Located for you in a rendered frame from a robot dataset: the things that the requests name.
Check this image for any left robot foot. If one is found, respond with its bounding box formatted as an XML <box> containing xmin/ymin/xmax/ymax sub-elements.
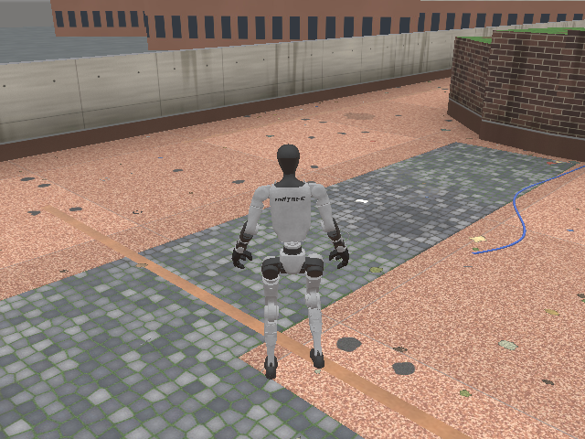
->
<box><xmin>264</xmin><ymin>356</ymin><xmax>278</xmax><ymax>380</ymax></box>

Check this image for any right robot hand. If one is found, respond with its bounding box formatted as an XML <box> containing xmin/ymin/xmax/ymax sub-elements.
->
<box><xmin>329</xmin><ymin>248</ymin><xmax>349</xmax><ymax>269</ymax></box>

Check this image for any left robot hand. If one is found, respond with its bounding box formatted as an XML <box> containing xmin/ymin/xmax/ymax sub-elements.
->
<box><xmin>231</xmin><ymin>248</ymin><xmax>252</xmax><ymax>269</ymax></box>

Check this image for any left robot thigh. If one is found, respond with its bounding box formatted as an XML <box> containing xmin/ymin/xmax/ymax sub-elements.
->
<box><xmin>261</xmin><ymin>256</ymin><xmax>281</xmax><ymax>322</ymax></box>

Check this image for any robot left upper arm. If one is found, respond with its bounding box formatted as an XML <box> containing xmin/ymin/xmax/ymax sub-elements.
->
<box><xmin>244</xmin><ymin>185</ymin><xmax>271</xmax><ymax>235</ymax></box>

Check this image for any robot right forearm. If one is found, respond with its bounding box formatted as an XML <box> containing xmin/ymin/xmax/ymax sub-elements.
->
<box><xmin>327</xmin><ymin>218</ymin><xmax>346</xmax><ymax>252</ymax></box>

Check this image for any robot right upper arm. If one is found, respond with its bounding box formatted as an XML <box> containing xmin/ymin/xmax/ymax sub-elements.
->
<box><xmin>309</xmin><ymin>183</ymin><xmax>336</xmax><ymax>232</ymax></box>

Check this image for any robot left forearm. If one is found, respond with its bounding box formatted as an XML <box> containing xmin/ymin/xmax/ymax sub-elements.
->
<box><xmin>235</xmin><ymin>221</ymin><xmax>253</xmax><ymax>253</ymax></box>

